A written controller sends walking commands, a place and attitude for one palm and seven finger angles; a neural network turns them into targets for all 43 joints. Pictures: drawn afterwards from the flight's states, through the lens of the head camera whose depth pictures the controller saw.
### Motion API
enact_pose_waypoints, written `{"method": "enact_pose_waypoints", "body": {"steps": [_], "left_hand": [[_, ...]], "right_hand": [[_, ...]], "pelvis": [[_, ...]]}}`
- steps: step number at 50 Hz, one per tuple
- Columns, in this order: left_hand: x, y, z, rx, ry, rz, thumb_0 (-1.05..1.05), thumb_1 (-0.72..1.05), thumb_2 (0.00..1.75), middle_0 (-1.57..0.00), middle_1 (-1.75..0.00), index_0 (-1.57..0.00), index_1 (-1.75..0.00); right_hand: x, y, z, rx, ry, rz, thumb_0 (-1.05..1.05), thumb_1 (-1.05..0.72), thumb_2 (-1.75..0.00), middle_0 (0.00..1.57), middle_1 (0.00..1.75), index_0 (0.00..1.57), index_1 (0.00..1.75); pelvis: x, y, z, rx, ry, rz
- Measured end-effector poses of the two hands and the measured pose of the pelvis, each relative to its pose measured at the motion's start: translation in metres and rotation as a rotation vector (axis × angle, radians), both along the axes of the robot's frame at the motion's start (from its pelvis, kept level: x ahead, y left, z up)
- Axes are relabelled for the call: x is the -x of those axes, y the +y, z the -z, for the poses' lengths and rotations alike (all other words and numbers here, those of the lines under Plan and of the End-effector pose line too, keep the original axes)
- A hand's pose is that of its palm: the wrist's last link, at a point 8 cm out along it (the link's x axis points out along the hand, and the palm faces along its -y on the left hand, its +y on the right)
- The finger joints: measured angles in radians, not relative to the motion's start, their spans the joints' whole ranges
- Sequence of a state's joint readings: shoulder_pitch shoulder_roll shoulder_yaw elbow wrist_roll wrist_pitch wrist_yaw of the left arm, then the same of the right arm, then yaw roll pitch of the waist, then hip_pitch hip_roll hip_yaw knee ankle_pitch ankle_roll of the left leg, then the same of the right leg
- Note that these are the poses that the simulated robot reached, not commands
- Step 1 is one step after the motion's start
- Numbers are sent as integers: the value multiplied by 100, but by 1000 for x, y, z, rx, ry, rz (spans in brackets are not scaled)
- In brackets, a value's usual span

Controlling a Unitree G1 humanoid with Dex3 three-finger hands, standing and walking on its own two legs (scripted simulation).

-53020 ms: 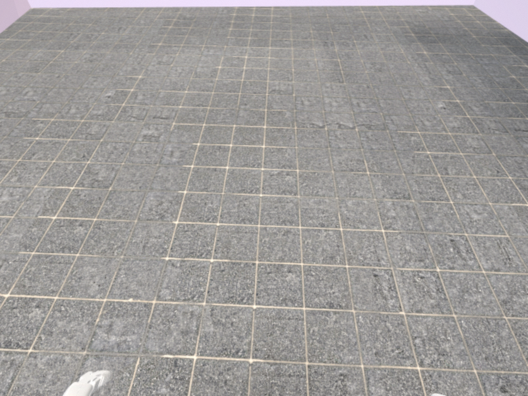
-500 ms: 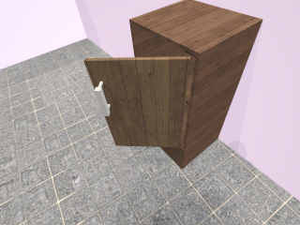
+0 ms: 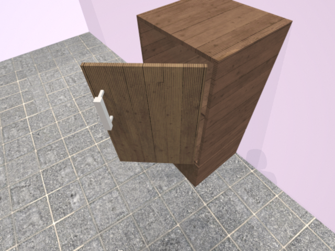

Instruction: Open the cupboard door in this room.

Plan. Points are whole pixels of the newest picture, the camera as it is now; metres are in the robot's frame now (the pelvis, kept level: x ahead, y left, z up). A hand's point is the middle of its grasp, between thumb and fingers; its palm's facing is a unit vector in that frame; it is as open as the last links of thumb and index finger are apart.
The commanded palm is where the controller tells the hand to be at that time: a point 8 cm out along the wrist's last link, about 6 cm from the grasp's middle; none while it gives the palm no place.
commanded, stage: come to a stop and stand still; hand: left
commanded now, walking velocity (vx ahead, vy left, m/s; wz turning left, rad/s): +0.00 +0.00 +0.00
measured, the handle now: (105, 110) +0.57 +0.26 -0.05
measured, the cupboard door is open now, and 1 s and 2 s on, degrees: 48 48 48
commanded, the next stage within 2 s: look again from close up in 0.46 s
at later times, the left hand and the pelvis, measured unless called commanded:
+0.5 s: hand out of the picture +0.03 +0.17 -0.17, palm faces +0.02 -0.98 -0.22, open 7.3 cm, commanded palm none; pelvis +0.02 -0.01 +0.00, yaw +0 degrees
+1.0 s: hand out of the picture +0.02 +0.18 -0.17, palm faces +0.02 -0.98 -0.21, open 7.3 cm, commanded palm none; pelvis +0.02 +0.00 +0.00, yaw +0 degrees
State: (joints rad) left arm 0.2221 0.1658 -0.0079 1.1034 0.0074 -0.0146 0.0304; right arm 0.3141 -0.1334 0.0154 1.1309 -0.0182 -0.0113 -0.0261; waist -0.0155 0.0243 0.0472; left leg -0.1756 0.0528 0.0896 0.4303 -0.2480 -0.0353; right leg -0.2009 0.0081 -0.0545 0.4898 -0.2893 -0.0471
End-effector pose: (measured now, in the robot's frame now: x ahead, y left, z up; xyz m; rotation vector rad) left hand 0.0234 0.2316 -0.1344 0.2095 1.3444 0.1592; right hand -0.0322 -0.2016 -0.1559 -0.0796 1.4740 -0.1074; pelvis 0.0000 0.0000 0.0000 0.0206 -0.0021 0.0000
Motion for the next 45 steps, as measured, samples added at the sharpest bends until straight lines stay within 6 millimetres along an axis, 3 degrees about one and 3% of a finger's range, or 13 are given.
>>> {"method": "enact_pose_waypoints", "body": {"steps": [10,20,28,45], "left_hand": [[2,-8,2,9,24,-27,1,93,90,-20,-29,-20,-30],[4,-15,6,25,42,-39,1,92,90,-20,-29,-20,-30],[2,-14,6,26,36,-41,1,91,90,-20,-29,-20,-30],[3,-9,5,27,34,-36,1,91,90,-20,-29,-20,-30]], "right_hand": [[-43,-16,-1,34,-61,-25,1,-93,-90,20,30,20,30],[-64,-27,-5,65,-90,-36,0,-92,-90,20,30,20,30],[-63,-26,-6,66,-81,-39,0,-92,-90,20,30,20,30],[-39,-12,-6,41,-27,-25,0,-92,-90,20,30,20,30]], "pelvis": [[-14,-4,0,2,1,-3],[-21,-8,0,5,-3,-2],[-22,-8,-1,7,-6,-4],[-18,-4,-2,8,-6,-5]]}}
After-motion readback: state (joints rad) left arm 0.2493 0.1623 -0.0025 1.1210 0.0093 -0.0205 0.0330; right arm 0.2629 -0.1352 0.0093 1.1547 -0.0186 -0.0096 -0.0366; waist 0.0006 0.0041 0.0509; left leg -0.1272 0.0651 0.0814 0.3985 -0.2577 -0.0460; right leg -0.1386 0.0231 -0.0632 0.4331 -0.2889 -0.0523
